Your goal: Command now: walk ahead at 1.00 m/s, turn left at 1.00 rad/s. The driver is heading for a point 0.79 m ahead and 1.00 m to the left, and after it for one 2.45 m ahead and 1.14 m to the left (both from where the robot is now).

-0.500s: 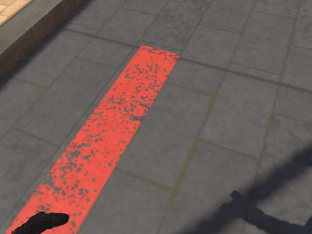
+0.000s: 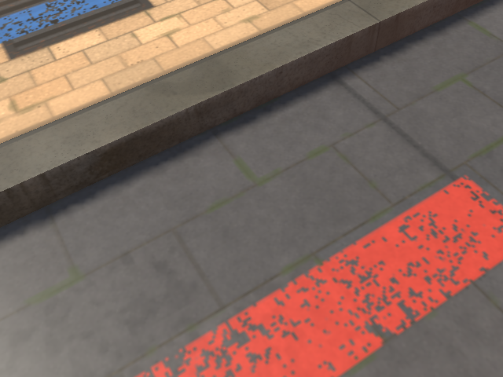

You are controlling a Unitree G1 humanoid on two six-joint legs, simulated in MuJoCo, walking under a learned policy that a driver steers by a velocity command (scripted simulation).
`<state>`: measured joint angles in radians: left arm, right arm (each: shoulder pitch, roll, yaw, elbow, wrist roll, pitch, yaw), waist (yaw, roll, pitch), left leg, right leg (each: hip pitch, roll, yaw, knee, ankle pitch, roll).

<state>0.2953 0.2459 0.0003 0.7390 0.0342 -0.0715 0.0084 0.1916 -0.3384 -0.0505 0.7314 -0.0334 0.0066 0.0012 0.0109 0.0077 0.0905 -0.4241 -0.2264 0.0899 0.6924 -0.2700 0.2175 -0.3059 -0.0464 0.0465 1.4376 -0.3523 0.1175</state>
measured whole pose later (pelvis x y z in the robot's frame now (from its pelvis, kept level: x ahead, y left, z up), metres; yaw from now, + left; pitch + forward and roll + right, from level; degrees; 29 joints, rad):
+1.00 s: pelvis +0.57 -0.02 +0.03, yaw +52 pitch +1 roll -1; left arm 0.08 0.29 0.04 0.66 0.01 -0.02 0.00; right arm 0.16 -0.29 -0.07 0.59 -0.01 0.03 -0.01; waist -0.03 -0.02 0.03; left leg -0.36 -0.14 -0.17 0.52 -0.17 0.08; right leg -0.49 -0.03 0.07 0.78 -0.30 0.07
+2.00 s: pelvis +0.87 +0.62 +0.02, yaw +83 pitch +8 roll +2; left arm -0.09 0.22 -0.04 0.51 0.05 -0.09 0.01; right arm 0.62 -0.30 -0.08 0.95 -0.07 -0.06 -0.08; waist -0.11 0.02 -0.05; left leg -0.02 -0.23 -0.27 0.63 -0.26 0.15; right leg -0.64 0.02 -0.03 1.16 -0.60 -0.11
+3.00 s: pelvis +1.26 +1.58 +0.16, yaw +34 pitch +2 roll -2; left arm 0.47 0.32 0.08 0.79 0.02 -0.04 -0.01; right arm 0.06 -0.26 0.02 0.54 -0.03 -0.08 0.01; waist 0.09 -0.03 0.00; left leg -0.64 0.12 -0.14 0.67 -0.09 -0.06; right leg -0.04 0.15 0.19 0.48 -0.45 -0.09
